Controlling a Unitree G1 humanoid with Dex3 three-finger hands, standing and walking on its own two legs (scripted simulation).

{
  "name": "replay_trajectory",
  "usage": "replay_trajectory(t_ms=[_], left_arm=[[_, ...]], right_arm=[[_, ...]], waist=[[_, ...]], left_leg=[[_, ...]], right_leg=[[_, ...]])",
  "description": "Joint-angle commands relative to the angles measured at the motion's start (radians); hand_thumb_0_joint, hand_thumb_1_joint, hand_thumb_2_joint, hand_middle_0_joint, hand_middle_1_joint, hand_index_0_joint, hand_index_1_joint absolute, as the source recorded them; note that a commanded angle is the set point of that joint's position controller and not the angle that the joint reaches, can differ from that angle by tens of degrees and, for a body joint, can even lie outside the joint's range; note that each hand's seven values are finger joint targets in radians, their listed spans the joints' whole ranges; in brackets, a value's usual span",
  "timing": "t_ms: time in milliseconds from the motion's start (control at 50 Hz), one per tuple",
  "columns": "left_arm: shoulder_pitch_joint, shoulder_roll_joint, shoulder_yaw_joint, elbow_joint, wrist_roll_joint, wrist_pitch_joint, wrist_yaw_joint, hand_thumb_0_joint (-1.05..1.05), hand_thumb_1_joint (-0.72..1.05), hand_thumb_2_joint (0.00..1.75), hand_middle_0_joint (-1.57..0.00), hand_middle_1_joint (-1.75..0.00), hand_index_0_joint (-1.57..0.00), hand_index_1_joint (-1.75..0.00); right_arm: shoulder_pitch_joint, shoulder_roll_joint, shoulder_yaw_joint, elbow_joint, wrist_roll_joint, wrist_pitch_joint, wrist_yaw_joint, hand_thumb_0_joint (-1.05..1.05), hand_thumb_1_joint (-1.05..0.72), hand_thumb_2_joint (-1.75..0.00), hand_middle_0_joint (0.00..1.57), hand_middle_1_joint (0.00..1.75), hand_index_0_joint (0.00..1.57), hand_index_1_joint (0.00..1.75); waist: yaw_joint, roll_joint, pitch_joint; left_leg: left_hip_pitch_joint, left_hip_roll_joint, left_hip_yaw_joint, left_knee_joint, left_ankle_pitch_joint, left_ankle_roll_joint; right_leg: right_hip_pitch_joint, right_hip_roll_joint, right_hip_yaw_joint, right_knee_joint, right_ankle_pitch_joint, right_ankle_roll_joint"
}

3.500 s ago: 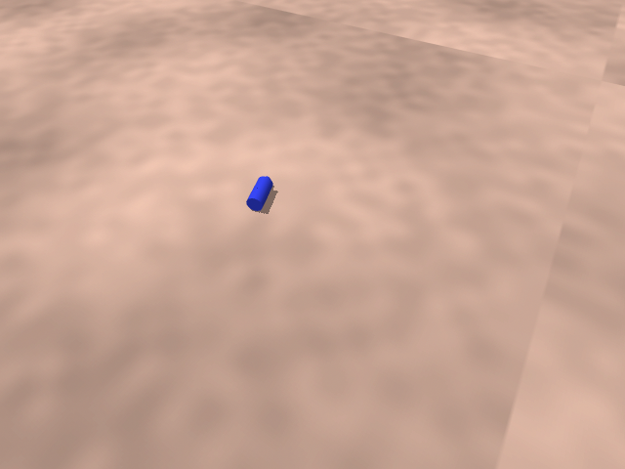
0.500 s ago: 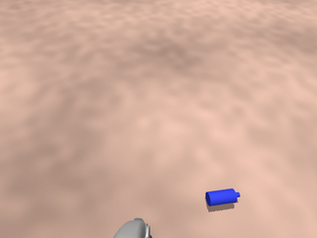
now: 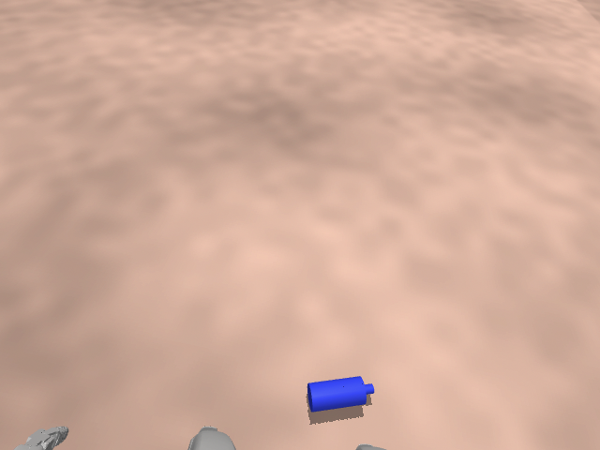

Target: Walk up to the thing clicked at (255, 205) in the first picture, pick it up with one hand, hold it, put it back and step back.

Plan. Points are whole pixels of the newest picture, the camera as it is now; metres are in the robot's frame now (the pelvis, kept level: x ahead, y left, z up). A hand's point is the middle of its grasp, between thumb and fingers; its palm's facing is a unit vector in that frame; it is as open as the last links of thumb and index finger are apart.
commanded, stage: walk up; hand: left
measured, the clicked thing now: (341, 392) +0.41 -0.16 -0.67
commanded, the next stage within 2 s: none
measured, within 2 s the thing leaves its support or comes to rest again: neither
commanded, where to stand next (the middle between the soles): +0.11 -0.37 m, yaw +8 degrees
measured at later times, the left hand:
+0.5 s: hand out of the picture +0.11 +0.10 -0.13, palm faces -0.01 -0.94 -0.33, open 7.3 cm
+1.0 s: hand out of the picture +0.08 -0.12 -0.13, palm faces +0.06 -0.95 -0.31, open 7.3 cm
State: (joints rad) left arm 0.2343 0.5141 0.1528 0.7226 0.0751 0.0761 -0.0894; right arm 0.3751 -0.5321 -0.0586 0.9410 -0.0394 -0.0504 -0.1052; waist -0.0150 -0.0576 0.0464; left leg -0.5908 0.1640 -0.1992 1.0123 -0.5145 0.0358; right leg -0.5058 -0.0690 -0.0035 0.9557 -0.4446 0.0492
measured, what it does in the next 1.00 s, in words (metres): steps to the right: left foot, then right foot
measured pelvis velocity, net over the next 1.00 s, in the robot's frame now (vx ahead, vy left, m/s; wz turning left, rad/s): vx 0.03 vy -0.39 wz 0.12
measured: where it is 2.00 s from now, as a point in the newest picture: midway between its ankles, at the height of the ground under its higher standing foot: outside the picture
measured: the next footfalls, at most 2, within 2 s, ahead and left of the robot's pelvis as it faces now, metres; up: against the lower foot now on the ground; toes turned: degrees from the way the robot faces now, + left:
left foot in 0.24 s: +0.12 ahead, -0.02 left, +0.00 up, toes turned +8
right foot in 0.64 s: +0.12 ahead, -0.47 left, +0.00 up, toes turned +3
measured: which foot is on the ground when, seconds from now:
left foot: up 0.00-0.22, down 0.24-0.64, up 0.66-0.86, down 0.88-1.00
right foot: down 0.00-0.26, up 0.28-0.62, down 0.64-0.88, up 0.90-1.00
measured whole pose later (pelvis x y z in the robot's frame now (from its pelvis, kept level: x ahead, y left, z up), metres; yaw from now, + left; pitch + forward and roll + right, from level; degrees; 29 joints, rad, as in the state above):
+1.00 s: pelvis +0.03 -0.39 +0.03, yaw +7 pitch -2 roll +0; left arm 0.21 0.41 0.05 0.85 0.00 0.07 -0.03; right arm 0.31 -0.38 -0.01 0.95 -0.03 -0.08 -0.04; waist -0.02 -0.07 0.11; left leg -0.41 0.01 0.05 0.81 -0.37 0.05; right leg -0.46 -0.01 0.01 0.97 -0.53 -0.03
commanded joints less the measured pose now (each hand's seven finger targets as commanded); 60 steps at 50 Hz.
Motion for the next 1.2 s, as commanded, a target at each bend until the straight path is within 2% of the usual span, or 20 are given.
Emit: replay_trajectory(t_ms=[0, 180, 200, 240, 260, 340, 520, 600, 620, 640, 660, 720, 820, 860, 880, 900, 1020, 1040, 1080, 1180], left_arm=[[-0.018, 0.279, 0.064, -0.078, -0.024, -0.03, 0.036, 0.0, 0.9, 0.9, -0.2, -0.3, -0.2, -0.3], [-0.094, 0.116, -0.013, -0.103, -0.011, -0.011, 0.034, 0.0, 0.9, 0.9, -0.2, -0.3, -0.2, -0.3], [-0.077, 0.082, -0.029, -0.113, -0.019, -0.014, 0.035, 0.0, 0.9, 0.9, -0.2, -0.3, -0.2, -0.3], [0.024, 0.038, -0.041, -0.113, -0.026, -0.005, 0.04, 0.0, 0.9, 0.9, -0.2, -0.3, -0.2, -0.3], [0.052, 0.15, -0.016, -0.088, -0.017, 0.009, 0.05, 0.0, 0.9, 0.9, -0.2, -0.3, -0.2, -0.3], [0.012, 0.166, 0.006, -0.067, -0.03, 0.009, 0.048, 0.0, 0.9, 0.9, -0.2, -0.3, -0.2, -0.3], [-0.051, 0.149, 0.014, -0.105, -0.03, 0.016, 0.002, 0.0, 0.9, 0.9, -0.2, -0.3, -0.2, -0.3], [0.18, 0.163, 0.051, 0.004, -0.01, 0.006, 0.01, 0.0, 0.9, 0.9, -0.2, -0.3, -0.2, -0.3], [0.232, 0.213, 0.057, 0.001, 0.013, -0.004, 0.017, 0.0, 0.9, 0.9, -0.2, -0.3, -0.2, -0.3], [0.057, 0.314, 0.059, -0.072, -0.001, -0.014, 0.026, 0.0, 0.9, 0.9, -0.2, -0.3, -0.2, -0.3], [-0.069, 0.332, 0.058, -0.105, -0.021, -0.02, 0.035, 0.0, 0.9, 0.9, -0.2, -0.3, -0.2, -0.3], [-0.138, 0.242, 0.035, -0.094, -0.01, -0.012, 0.048, 0.0, 0.9, 0.9, -0.2, -0.3, -0.2, -0.3], [-0.115, 0.126, -0.033, -0.051, -0.041, -0.008, 0.058, 0.0, 0.9, 0.9, -0.2, -0.3, -0.2, -0.3], [-0.054, 0.034, -0.069, -0.012, -0.074, -0.022, 0.066, 0.0, 0.9, 0.9, -0.2, -0.3, -0.2, -0.3], [-0.049, 0.112, -0.047, 0.013, -0.076, -0.021, 0.081, 0.0, 0.9, 0.9, -0.2, -0.3, -0.2, -0.3], [-0.05, 0.142, -0.042, 0.027, -0.07, -0.027, 0.086, 0.0, 0.9, 0.9, -0.2, -0.3, -0.2, -0.3], [0.043, 0.072, -0.045, 0.151, -0.085, -0.081, 0.081, 0.0, 0.9, 0.9, -0.2, -0.3, -0.2, -0.3], [0.031, 0.105, -0.038, 0.156, -0.073, -0.091, 0.088, 0.0, 0.9, 0.9, -0.2, -0.3, -0.2, -0.3], [-0.05, 0.219, -0.03, 0.146, -0.065, -0.111, 0.102, 0.0, 0.9, 0.9, -0.2, -0.3, -0.2, -0.3], [-0.084, 0.171, -0.047, 0.178, -0.053, -0.135, 0.112, 0.0, 0.9, 0.9, -0.2, -0.3, -0.2, -0.3]], right_arm=[[-0.064, -0.211, -0.061, -0.052, 0.03, -0.029, -0.045, 0.0, -0.9, -0.9, 0.2, 0.3, 0.2, 0.3], [0.213, -0.127, -0.042, 0.035, 0.046, -0.052, -0.016, 0.0, -0.9, -0.9, 0.2, 0.3, 0.2, 0.3], [0.272, -0.153, -0.053, 0.032, 0.033, -0.06, -0.025, 0.0, -0.9, -0.9, 0.2, 0.3, 0.2, 0.3], [0.202, -0.299, -0.099, -0.052, 0.001, -0.062, -0.048, 0.0, -0.9, -0.9, 0.2, 0.3, 0.2, 0.3], [0.171, -0.34, -0.109, -0.067, 0.045, -0.057, -0.048, 0.0, -0.9, -0.9, 0.2, 0.3, 0.2, 0.3], [0.073, -0.237, -0.089, -0.089, 0.043, -0.05, -0.043, 0.0, -0.9, -0.9, 0.2, 0.3, 0.2, 0.3], [0.004, -0.334, -0.126, -0.146, 0.0, -0.05, -0.028, 0.0, -0.9, -0.9, 0.2, 0.3, 0.2, 0.3], [-0.066, -0.245, -0.087, -0.127, -0.013, -0.016, -0.021, 0.0, -0.9, -0.9, 0.2, 0.3, 0.2, 0.3], [-0.053, -0.145, -0.05, -0.136, -0.002, -0.005, -0.019, 0.0, -0.9, -0.9, 0.2, 0.3, 0.2, 0.3], [-0.107, -0.13, -0.06, -0.176, 0.019, -0.003, -0.037, 0.0, -0.9, -0.9, 0.2, 0.3, 0.2, 0.3], [-0.144, -0.169, -0.074, -0.161, 0.023, -0.007, -0.047, 0.0, -0.9, -0.9, 0.2, 0.3, 0.2, 0.3], [0.057, -0.205, -0.075, -0.014, 0.051, -0.019, -0.03, 0.0, -0.9, -0.9, 0.2, 0.3, 0.2, 0.3], [0.11, -0.12, -0.05, 0.012, 0.031, -0.036, 0.018, 0.0, -0.9, -0.9, 0.2, 0.3, 0.2, 0.3], [0.002, -0.206, -0.057, -0.057, -0.013, -0.054, 0.021, 0.0, -0.9, -0.9, 0.2, 0.3, 0.2, 0.3], [-0.048, -0.272, -0.065, -0.081, 0.007, -0.054, 0.026, 0.0, -0.9, -0.9, 0.2, 0.3, 0.2, 0.3], [-0.084, -0.259, -0.066, -0.083, 0.008, -0.055, 0.03, 0.0, -0.9, -0.9, 0.2, 0.3, 0.2, 0.3], [-0.185, -0.124, -0.02, -0.07, 0.015, -0.015, 0.066, 0.0, -0.9, -0.9, 0.2, 0.3, 0.2, 0.3], [-0.145, -0.09, -0.011, -0.07, 0.017, 0.0, 0.07, 0.0, -0.9, -0.9, 0.2, 0.3, 0.2, 0.3], [-0.141, -0.075, -0.02, -0.056, 0.02, 0.024, 0.067, 0.0, -0.9, -0.9, 0.2, 0.3, 0.2, 0.3], [-0.145, -0.061, -0.028, -0.006, 0.028, 0.032, 0.091, 0.0, -0.9, -0.9, 0.2, 0.3, 0.2, 0.3]], waist=[[0.049, -0.081, 0.076], [-0.018, -0.115, -0.022], [-0.052, -0.021, -0.079], [-0.002, 0.165, -0.093], [-0.016, 0.087, -0.13], [0.027, 0.084, -0.021], [0.01, 0.286, -0.038], [0.162, 0.036, -0.123], [0.209, -0.231, -0.065], [0.133, -0.333, -0.023], [0.077, -0.24, 0.02], [0.01, -0.221, -0.003], [-0.016, -0.085, -0.056], [-0.007, 0.208, -0.05], [-0.008, 0.177, -0.04], [0.01, 0.124, -0.019], [0.073, 0.207, -0.087], [0.059, 0.125, -0.082], [0.027, -0.07, -0.04], [0.02, -0.112, -0.019]], left_leg=[[-0.293, -0.136, 0.107, 0.245, 0.005, 0.005], [0.301, -0.169, 0.289, -0.399, 0.29, 0.031], [0.442, -0.125, 0.196, -0.536, 0.36, 0.023], [0.628, 0.283, -0.474, -0.615, 0.443, 0.144], [0.588, 0.378, -0.52, -0.598, 0.511, 0.222], [0.331, 0.167, -0.077, -0.503, 0.511, 0.188], [0.164, 0.152, -0.003, -0.466, 0.18, 0.205], [-0.121, -0.021, 0.207, -0.101, 0.018, 0.077], [-0.303, -0.105, 0.304, 0.199, -0.07, 0.032], [-0.332, -0.2, 0.185, 0.296, -0.156, 0.011], [-0.234, -0.145, 0.115, 0.327, -0.106, 0.01], [-0.071, -0.102, 0.222, 0.165, -0.005, -0.002], [0.327, -0.169, 0.235, -0.339, 0.134, 0.036], [0.442, 0.115, -0.342, -0.615, 0.03, 0.115], [0.332, 0.274, -0.511, -0.648, 0.063, 0.238], [0.264, 0.279, -0.482, -0.63, 0.095, 0.292], [0.146, -0.029, 0.077, -0.398, 0.236, 0.083], [0.082, -0.059, 0.111, -0.33, 0.198, 0.057], [0.073, -0.136, 0.171, -0.133, -0.036, 0.002], [0.109, -0.113, 0.151, -0.149, 0.048, 0.004]], right_leg=[[0.156, -0.247, 0.533, -0.728, -0.397, -0.217], [0.142, -0.107, 0.102, -0.356, 0.402, -0.27], [0.095, -0.067, 0.054, -0.195, 0.373, -0.218], [-0.257, 0.074, 0.114, 0.14, -0.07, -0.065], [-0.255, 0.054, 0.2, 0.261, -0.155, -0.052], [-0.178, 0.041, 0.252, 0.366, 0.008, -0.068], [-0.077, -0.048, 0.073, 0.128, -0.05, -0.028], [0.333, 0.073, -0.051, -0.226, 0.001, -0.064], [0.291, -0.038, 0.162, -0.385, -0.168, -0.119], [0.136, -0.215, 0.634, -0.657, -0.158, -0.229], [0.054, -0.25, 0.717, -0.732, -0.203, -0.258], [0.078, -0.162, 0.355, -0.477, -0.065, -0.285], [-0.004, -0.123, 0.233, -0.318, 0.008, -0.258], [-0.183, -0.011, 0.11, -0.015, -0.017, -0.106], [-0.129, 0.015, 0.12, 0.042, -0.175, -0.084], [-0.067, -0.009, 0.137, 0.081, -0.178, -0.08], [0.294, 0.06, 0.001, -0.351, 0.123, -0.079], [0.354, 0.028, 0.071, -0.395, 0.147, -0.074], [0.184, -0.278, 0.511, -0.57, -0.01, -0.23], [0.223, -0.21, 0.366, -0.549, 0.143, -0.209]])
